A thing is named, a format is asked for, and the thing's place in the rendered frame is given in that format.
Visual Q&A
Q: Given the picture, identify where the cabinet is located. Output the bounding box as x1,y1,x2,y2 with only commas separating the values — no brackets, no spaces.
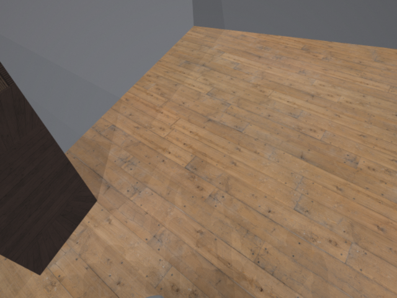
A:
0,62,97,275

